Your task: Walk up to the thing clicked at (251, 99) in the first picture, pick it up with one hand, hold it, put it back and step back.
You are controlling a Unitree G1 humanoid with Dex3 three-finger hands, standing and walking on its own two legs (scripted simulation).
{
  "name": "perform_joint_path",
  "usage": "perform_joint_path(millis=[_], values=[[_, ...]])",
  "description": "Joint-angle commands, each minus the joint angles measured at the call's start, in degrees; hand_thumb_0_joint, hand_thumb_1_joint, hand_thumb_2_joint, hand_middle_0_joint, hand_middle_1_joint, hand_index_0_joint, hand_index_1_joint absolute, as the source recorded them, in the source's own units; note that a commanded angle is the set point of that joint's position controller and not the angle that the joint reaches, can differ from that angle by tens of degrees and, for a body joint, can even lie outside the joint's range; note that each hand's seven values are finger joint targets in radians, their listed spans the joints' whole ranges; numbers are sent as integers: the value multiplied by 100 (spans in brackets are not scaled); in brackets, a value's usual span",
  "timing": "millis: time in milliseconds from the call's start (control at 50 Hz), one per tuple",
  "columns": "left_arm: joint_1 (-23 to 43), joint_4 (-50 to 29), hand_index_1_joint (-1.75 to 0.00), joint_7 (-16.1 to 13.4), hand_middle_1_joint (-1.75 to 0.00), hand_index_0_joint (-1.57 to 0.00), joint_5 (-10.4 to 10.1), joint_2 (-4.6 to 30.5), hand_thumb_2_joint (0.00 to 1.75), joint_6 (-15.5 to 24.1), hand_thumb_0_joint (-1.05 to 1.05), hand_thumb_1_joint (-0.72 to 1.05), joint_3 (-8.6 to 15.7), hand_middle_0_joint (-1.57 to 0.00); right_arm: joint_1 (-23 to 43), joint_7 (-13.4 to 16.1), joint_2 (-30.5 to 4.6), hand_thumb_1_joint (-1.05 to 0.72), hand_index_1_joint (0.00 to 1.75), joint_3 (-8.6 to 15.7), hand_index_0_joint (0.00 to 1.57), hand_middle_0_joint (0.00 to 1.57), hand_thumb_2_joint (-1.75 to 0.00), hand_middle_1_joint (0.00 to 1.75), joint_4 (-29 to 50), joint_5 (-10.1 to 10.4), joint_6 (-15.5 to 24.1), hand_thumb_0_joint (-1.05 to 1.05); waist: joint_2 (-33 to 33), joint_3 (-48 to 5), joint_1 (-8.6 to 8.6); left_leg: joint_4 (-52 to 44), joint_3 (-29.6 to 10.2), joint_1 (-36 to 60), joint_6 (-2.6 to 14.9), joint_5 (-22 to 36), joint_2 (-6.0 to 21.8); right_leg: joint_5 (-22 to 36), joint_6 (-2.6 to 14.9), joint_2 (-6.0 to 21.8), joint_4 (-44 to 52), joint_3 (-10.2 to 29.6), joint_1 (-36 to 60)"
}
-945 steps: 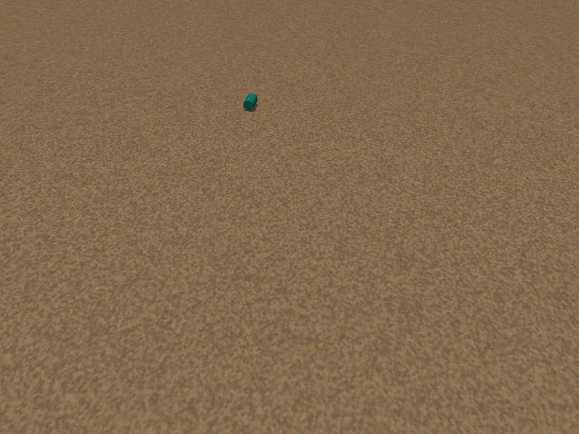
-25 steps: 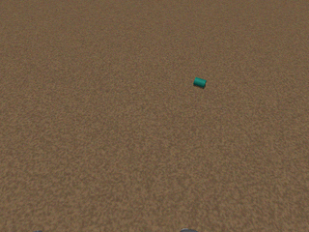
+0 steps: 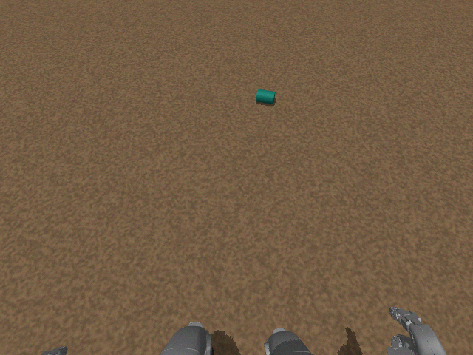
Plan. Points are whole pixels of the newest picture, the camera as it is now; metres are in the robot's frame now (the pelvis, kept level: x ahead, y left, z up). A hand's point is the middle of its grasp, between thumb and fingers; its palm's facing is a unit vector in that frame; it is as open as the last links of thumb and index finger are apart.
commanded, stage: walk up
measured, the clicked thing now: (265, 96) +1.49 -0.14 -0.69
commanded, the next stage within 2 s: stand in 1.44 s
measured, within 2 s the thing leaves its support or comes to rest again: neither
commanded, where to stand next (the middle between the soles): +0.07 +0.01 m, yaw -16 degrees
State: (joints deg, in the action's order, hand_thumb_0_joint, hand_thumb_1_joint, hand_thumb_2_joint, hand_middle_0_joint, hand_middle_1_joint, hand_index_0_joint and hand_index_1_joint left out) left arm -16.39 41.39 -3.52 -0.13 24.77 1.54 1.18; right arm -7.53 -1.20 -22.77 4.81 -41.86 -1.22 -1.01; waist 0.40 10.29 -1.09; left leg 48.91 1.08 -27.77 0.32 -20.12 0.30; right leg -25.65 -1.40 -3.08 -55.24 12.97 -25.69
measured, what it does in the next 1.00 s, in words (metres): steps on the spot, turning right: right foot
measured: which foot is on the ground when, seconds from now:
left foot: down 0.00-1.00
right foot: up 0.00-0.26, down 0.28-1.00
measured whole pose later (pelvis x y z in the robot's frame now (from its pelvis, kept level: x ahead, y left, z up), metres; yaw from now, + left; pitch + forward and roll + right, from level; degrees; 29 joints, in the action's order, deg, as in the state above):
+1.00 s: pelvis -0.03 +0.01 +0.03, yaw -18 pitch -1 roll +1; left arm -9.8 58.5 0.6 0.2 20.5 1.6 0.4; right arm -10.3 -1.1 -22.6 0.6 -58.4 -0.4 1.6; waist 1.1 2.3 0.7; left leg 34.5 4.5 -15.1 -2.0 -17.7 4.6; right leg -16.8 0.0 -2.4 -35.9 6.3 -17.5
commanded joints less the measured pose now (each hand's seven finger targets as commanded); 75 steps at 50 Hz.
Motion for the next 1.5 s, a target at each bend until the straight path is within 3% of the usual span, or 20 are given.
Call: perform_joint_path(millis=[0,80,180,240,260,280,300,320,400,520,560,580,620,680,720,780,860,1020,1400,1480], values=[[-597,-369,-30,-271,-30,-20,5,1118,90,83,0,90,350,-20,-646,102,-1900,-90,30,618,20,20,-90,30,411,86,177,0,1086,-1894,408,-1929,-3029,2288,2068,3277,2973,-1219,100,-23,-2242,-649,-1190],[-188,-124,-30,26,-30,-20,-28,1064,90,46,0,90,492,-20,-316,137,-1406,-90,30,364,20,20,-90,30,434,3,163,0,914,-1029,316,-1874,-1023,893,1159,2043,1518,-288,258,101,-1737,-868,-572],[-316,-40,-30,223,-30,-20,64,1019,90,46,0,90,533,-20,-341,98,-1699,-90,30,351,20,20,-90,30,459,-64,174,0,1116,-1288,288,-1958,-1121,1181,1324,-28,1788,-446,175,266,193,-1231,-127],[-642,265,-30,233,-30,-20,150,961,90,83,0,90,626,-20,-236,30,-1606,-90,30,283,20,20,-90,30,420,-56,78,0,857,-1260,19,-1512,-752,352,1019,-484,1648,182,290,-8,1863,-1577,1213],[-726,348,-30,202,-30,-20,186,1071,90,118,0,90,701,-20,-299,23,-1370,-90,30,202,20,20,-90,30,371,-51,63,0,514,-1270,-90,-931,-486,-42,791,-450,1459,327,365,-11,2239,-1330,1691],[-888,374,-30,161,-30,-20,239,1289,90,154,0,90,792,-20,-362,31,-1056,-90,30,100,20,20,-90,30,377,-12,59,0,-317,-1209,-225,103,-131,-753,476,-773,1148,-297,625,511,2803,-102,2036],[-405,116,-30,121,-30,-20,298,1746,90,197,0,90,837,-20,-215,57,-715,-90,30,-29,20,20,-90,30,476,31,55,0,-1418,-748,-128,788,333,-1686,2,-1208,342,-1066,1217,1862,3476,2395,1457],[39,9,-30,99,-30,-20,312,1918,90,162,0,90,804,-20,160,171,-1249,-90,30,128,20,20,-90,30,373,4,48,0,-1068,-484,-189,1046,-432,-894,7,-1350,665,-660,1728,2280,3459,2706,238],[340,152,-30,124,-30,-20,202,1226,90,214,0,90,578,-20,-441,84,-1148,-90,30,82,20,20,-90,30,-217,113,170,0,-785,-637,212,418,-115,-215,86,-485,509,1204,1138,1298,2780,909,649],[666,245,-30,226,-30,-20,133,1025,90,87,0,90,445,-20,-1060,133,-1173,-90,30,59,20,20,-90,30,-719,18,356,0,-673,-1053,415,-1598,37,1610,121,-20,254,385,841,783,2152,212,-98],[375,340,-30,255,-30,-20,32,605,90,63,0,90,305,-20,-862,174,-1661,-90,30,118,20,20,-90,30,-660,-61,456,0,587,-1156,282,-2833,-2341,1582,812,-1481,1699,-96,359,32,987,-487,-504],[265,556,-30,208,-30,-20,66,990,90,74,0,90,411,-20,-438,135,-1881,-90,30,162,20,20,-90,30,-597,-12,429,0,642,-982,156,-2959,-2659,832,1256,-1918,2252,-458,303,153,639,-914,91],[1,793,-30,247,-30,-20,104,988,90,174,0,90,416,-20,57,102,-1487,-90,30,-17,20,20,-90,30,-574,-36,407,0,274,-864,-160,-2324,-1349,192,776,-1464,1503,-147,421,279,1888,-588,1048],[509,782,-30,286,-30,-20,71,1131,90,186,0,90,471,-20,-299,80,-1221,-90,30,-122,20,20,-90,30,-805,3,392,0,63,-670,107,-1694,-352,123,108,-803,492,-81,784,759,2729,618,888],[749,832,-30,308,-30,-20,50,1070,90,131,0,90,406,-20,-411,67,-1310,-90,30,-90,20,20,-90,30,-965,10,386,0,411,-498,216,-2059,-531,662,216,-1159,599,-878,775,624,2728,457,152],[643,1043,-30,322,-30,-20,50,851,90,129,0,90,329,-20,-205,73,-1290,-90,30,-115,20,20,-90,30,-1006,11,406,0,327,-639,81,-2410,-827,809,395,-1202,960,-34,586,346,2571,-105,462],[847,1174,-30,320,-30,-20,58,979,90,158,0,90,313,-20,-233,99,-1157,-90,30,-172,20,20,-90,30,-1139,64,415,0,-300,-840,199,-2020,-263,1063,247,-354,645,897,639,656,2827,366,637],[1007,1482,-30,265,-30,-20,-2,843,90,166,0,90,203,-20,25,128,-1169,-90,30,-149,20,20,-90,30,-1404,116,393,0,-258,-1412,224,-2113,-57,1860,272,1010,793,2664,492,681,2621,22,1038],[1341,1817,-30,237,-30,-20,34,752,90,77,0,90,137,-20,679,106,-1108,-90,30,-79,20,20,-90,30,-1792,82,284,0,-32,-1222,199,-2762,57,2258,254,662,936,2604,376,562,2921,-109,1081],[1397,1893,-30,272,-30,-20,29,754,90,87,0,90,136,-20,736,146,-1023,-90,30,-118,20,20,-90,30,-1816,96,250,0,-169,-1479,222,-2741,35,2510,69,1698,816,3452,302,818,3260,-101,1479]])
